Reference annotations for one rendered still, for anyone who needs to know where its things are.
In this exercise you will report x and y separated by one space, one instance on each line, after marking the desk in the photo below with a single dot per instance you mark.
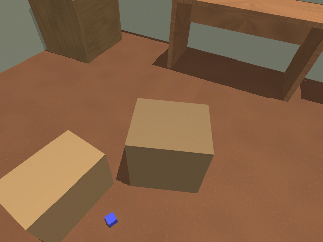
292 21

